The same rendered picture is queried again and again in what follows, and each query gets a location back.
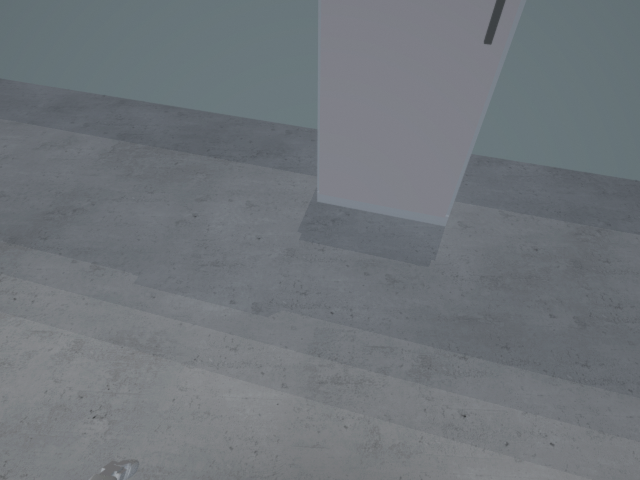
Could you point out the robot left hand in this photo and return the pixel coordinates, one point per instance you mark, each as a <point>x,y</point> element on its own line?
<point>117,470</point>

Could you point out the fridge door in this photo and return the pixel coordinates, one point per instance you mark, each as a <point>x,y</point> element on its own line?
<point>402,87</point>

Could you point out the handle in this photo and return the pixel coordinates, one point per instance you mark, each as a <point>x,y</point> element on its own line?
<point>494,21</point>

